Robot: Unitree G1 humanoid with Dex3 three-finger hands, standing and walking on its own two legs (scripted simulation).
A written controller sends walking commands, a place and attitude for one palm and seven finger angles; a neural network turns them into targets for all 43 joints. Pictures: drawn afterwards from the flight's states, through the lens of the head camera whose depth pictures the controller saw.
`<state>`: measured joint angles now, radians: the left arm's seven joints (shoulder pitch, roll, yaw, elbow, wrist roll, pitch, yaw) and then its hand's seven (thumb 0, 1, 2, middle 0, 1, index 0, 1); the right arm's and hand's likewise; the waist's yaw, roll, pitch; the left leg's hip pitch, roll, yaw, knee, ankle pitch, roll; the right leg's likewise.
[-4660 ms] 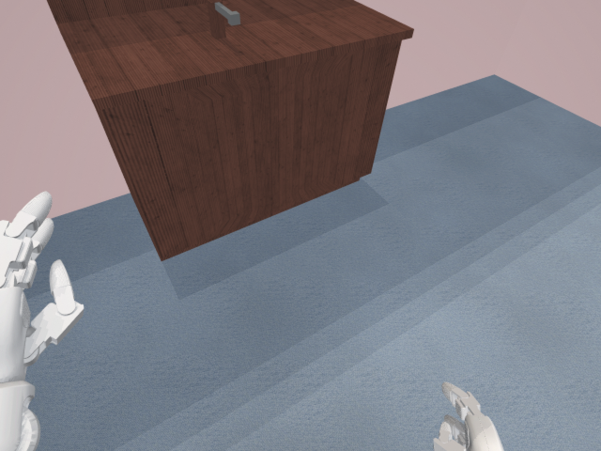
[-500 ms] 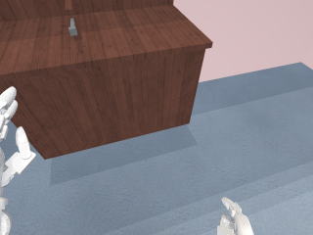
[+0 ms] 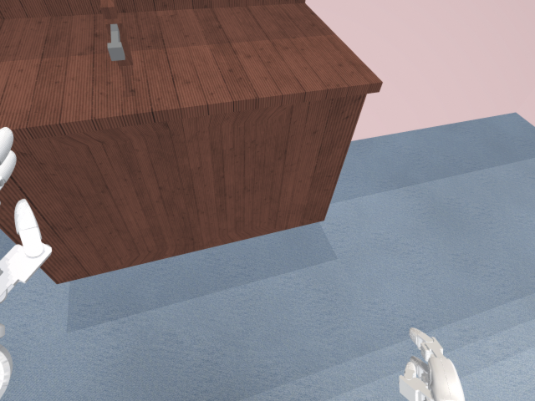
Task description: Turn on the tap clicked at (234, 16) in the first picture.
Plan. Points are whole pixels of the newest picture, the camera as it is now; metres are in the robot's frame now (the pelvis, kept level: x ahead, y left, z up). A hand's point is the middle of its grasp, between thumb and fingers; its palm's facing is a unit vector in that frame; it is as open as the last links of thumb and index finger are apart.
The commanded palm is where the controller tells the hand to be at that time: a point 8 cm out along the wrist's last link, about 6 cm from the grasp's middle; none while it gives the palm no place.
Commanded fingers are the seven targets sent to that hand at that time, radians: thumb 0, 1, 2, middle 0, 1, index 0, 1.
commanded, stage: take the last steps up to it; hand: left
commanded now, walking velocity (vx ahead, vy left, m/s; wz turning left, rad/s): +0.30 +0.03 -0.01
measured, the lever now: (116, 51) +0.75 +0.37 +0.12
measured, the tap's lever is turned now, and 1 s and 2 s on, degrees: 0 0 0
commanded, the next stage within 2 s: come to a stop and stand still in 1.44 s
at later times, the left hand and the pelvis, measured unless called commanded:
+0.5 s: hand (106, 182) +0.32 +0.22 +0.18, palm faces +0.39 -0.83 -0.41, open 7.5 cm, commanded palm +0.26 +0.27 +0.19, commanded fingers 0.00 0.90 0.90 -0.20 -0.30 -0.20 -0.30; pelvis +0.11 -0.01 +0.01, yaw +1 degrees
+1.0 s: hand (137, 128) +0.43 +0.22 +0.18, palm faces +0.41 -0.80 -0.44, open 7.4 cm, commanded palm +0.36 +0.26 +0.19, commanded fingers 0.00 0.90 0.90 -0.20 -0.30 -0.20 -0.30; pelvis +0.21 -0.02 +0.00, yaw +0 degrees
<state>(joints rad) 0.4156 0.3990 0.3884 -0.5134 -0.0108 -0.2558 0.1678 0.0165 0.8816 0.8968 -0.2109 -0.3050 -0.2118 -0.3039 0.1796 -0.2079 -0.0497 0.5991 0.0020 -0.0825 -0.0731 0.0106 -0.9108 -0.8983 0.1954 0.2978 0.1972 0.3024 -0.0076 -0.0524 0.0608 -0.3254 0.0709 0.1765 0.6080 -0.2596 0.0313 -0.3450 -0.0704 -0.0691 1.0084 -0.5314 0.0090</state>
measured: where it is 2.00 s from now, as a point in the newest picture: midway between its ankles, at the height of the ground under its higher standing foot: (263, 373)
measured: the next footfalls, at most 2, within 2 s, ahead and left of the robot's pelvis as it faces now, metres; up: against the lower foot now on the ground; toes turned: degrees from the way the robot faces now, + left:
right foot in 0.28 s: +0.14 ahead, -0.13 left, +0.00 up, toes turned -10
left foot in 0.58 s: +0.22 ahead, +0.13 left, +0.00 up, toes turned +9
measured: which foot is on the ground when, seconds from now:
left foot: down 0.00-0.28, up 0.30-0.56, down 0.58-0.92, up 0.94-1.00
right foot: up 0.00-0.26, down 0.28-0.58, up 0.60-0.90, down 0.92-1.00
